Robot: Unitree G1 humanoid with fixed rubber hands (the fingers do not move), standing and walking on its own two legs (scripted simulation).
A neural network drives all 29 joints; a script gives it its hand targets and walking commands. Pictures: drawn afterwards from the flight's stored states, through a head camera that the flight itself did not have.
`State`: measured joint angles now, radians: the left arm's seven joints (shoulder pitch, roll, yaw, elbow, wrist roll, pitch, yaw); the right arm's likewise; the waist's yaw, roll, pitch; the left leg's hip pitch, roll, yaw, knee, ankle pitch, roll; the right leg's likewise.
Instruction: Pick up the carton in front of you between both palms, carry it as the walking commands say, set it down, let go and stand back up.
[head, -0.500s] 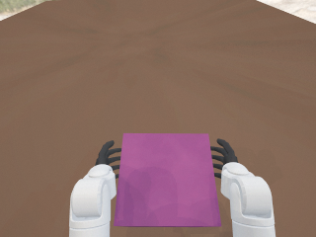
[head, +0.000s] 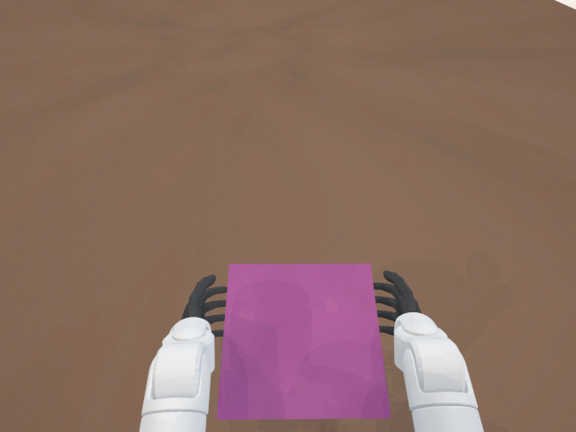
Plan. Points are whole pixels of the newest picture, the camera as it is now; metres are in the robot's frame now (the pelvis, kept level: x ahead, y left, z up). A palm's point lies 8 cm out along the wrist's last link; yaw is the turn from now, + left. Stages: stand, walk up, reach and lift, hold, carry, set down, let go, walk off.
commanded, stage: carry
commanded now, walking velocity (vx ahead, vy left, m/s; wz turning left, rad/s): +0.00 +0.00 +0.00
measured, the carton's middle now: (298, 348) +0.30 +0.00 -0.08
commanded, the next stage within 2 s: hold in 1.40 s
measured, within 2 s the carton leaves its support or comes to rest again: neither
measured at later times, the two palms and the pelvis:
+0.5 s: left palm (188, 353) +0.24 +0.15 +0.04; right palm (417, 346) +0.24 -0.15 +0.05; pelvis -0.04 +0.00 +0.01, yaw +0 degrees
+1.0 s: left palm (180, 369) +0.22 +0.15 +0.04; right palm (416, 362) +0.22 -0.14 +0.04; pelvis -0.06 +0.01 +0.00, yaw +0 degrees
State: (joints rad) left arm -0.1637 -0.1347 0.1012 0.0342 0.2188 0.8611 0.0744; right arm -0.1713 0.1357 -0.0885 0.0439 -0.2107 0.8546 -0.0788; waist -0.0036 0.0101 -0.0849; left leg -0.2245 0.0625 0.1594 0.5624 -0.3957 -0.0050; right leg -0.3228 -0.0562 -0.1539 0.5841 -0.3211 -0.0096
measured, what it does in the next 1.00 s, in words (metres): shifts its weight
